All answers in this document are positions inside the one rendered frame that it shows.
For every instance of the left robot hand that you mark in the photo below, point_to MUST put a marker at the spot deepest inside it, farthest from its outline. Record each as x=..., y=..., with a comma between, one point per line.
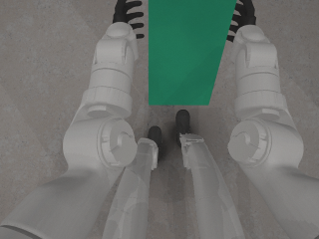
x=121, y=15

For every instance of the right robot forearm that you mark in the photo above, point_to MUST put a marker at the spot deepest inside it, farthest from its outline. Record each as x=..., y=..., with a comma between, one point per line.
x=257, y=79

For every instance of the left robot shin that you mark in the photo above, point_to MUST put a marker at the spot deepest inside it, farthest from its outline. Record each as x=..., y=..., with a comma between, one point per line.
x=147, y=140

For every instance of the robot right foot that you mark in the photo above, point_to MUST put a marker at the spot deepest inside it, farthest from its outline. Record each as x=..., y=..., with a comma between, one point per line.
x=182, y=124

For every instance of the robot right upper arm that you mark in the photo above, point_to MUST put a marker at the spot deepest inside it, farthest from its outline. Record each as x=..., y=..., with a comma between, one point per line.
x=269, y=152

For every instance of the carton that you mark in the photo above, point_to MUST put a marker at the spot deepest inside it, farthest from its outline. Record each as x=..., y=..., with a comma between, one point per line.
x=186, y=43

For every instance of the left robot forearm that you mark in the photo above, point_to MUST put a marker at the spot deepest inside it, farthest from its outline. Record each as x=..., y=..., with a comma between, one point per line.
x=109, y=91

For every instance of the right robot hand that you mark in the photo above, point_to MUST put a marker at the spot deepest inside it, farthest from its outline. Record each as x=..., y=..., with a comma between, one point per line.
x=247, y=17

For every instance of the robot left upper arm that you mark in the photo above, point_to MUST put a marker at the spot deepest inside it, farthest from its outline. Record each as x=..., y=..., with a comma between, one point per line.
x=96, y=150

